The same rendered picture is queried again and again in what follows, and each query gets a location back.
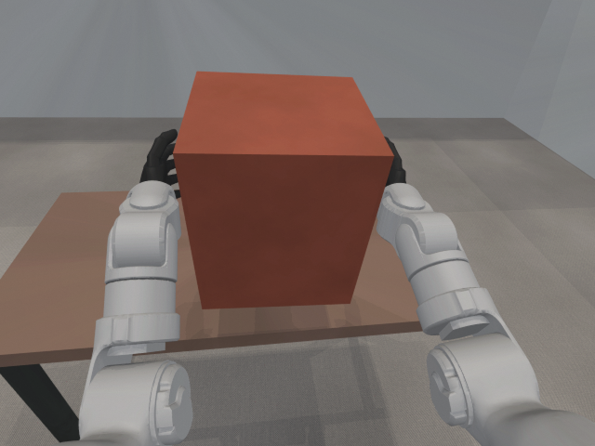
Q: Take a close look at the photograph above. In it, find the carton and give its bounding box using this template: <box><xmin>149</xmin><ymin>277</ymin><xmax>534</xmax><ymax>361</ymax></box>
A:
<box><xmin>173</xmin><ymin>72</ymin><xmax>394</xmax><ymax>309</ymax></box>

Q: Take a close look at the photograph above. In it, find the robot right forearm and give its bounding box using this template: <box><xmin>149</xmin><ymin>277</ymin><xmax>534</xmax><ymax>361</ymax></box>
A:
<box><xmin>377</xmin><ymin>183</ymin><xmax>540</xmax><ymax>400</ymax></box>

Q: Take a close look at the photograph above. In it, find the robot left forearm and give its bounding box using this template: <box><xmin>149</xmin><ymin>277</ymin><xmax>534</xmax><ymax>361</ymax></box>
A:
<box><xmin>79</xmin><ymin>180</ymin><xmax>181</xmax><ymax>437</ymax></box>

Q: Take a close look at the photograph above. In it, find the left robot hand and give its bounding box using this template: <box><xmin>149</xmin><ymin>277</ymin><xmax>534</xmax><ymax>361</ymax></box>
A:
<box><xmin>139</xmin><ymin>129</ymin><xmax>181</xmax><ymax>199</ymax></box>

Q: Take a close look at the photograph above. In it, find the robot left upper arm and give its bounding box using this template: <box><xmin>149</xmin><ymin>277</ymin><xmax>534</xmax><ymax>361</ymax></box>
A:
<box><xmin>51</xmin><ymin>360</ymin><xmax>193</xmax><ymax>446</ymax></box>

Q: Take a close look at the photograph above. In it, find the robot right upper arm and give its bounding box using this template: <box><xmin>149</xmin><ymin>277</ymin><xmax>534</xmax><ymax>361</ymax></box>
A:
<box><xmin>427</xmin><ymin>332</ymin><xmax>595</xmax><ymax>446</ymax></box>

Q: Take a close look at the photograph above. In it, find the right robot hand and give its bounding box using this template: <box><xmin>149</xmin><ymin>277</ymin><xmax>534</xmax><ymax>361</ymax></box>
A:
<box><xmin>384</xmin><ymin>137</ymin><xmax>406</xmax><ymax>187</ymax></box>

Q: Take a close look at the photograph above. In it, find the table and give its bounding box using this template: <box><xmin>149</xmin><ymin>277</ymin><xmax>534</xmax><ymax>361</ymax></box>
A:
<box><xmin>0</xmin><ymin>190</ymin><xmax>423</xmax><ymax>442</ymax></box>

